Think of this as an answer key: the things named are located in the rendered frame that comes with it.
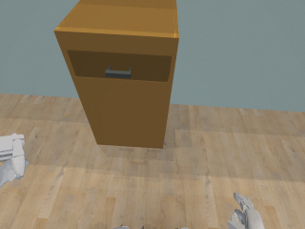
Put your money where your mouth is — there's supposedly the cabinet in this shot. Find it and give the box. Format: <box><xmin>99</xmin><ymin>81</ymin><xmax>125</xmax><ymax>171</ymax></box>
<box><xmin>54</xmin><ymin>0</ymin><xmax>179</xmax><ymax>149</ymax></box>

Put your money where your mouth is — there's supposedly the drawer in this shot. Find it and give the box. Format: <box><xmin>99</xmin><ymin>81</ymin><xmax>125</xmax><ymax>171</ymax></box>
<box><xmin>67</xmin><ymin>50</ymin><xmax>171</xmax><ymax>82</ymax></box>

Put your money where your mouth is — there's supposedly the robot right hand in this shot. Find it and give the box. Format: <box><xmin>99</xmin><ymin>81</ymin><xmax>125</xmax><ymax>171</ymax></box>
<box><xmin>228</xmin><ymin>192</ymin><xmax>265</xmax><ymax>229</ymax></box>

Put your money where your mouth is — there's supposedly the robot left hand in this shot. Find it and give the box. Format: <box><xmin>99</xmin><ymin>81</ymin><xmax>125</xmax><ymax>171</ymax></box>
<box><xmin>0</xmin><ymin>133</ymin><xmax>29</xmax><ymax>188</ymax></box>

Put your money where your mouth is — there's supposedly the handle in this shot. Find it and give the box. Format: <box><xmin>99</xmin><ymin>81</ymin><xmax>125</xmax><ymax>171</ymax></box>
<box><xmin>105</xmin><ymin>66</ymin><xmax>132</xmax><ymax>78</ymax></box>

